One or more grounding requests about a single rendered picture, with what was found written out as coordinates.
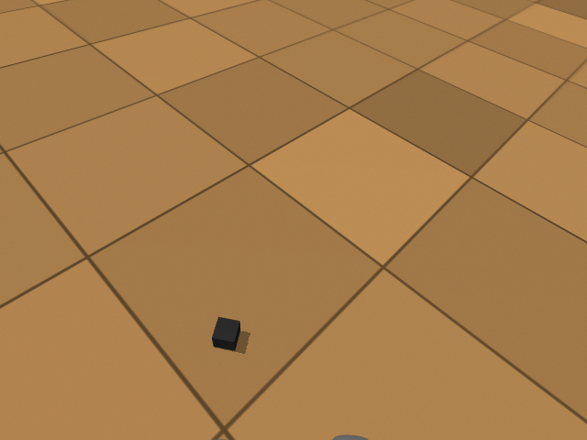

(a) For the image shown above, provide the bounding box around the cube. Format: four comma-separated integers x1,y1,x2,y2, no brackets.
212,317,240,351

